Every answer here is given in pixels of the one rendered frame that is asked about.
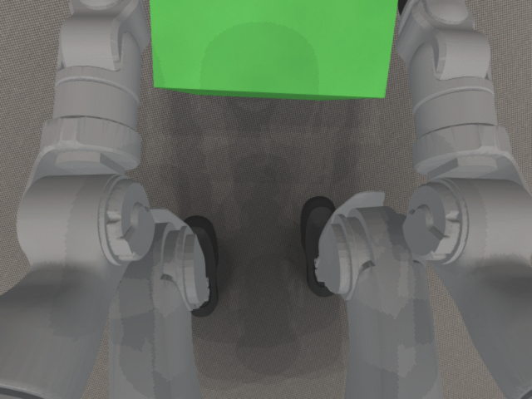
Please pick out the left robot upper arm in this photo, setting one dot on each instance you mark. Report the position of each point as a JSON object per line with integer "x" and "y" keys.
{"x": 79, "y": 233}

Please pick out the robot right thigh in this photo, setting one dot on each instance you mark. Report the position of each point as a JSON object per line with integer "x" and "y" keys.
{"x": 392, "y": 340}

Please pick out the carton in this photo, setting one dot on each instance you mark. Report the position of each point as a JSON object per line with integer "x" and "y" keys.
{"x": 286, "y": 49}

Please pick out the right robot upper arm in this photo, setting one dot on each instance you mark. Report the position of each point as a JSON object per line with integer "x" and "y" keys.
{"x": 477, "y": 236}

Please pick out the left robot forearm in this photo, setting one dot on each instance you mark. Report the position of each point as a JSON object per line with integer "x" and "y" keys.
{"x": 97, "y": 92}

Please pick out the right robot forearm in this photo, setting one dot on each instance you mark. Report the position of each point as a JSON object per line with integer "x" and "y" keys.
{"x": 452, "y": 94}

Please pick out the left robot shin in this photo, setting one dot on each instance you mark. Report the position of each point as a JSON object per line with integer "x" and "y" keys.
{"x": 162, "y": 215}

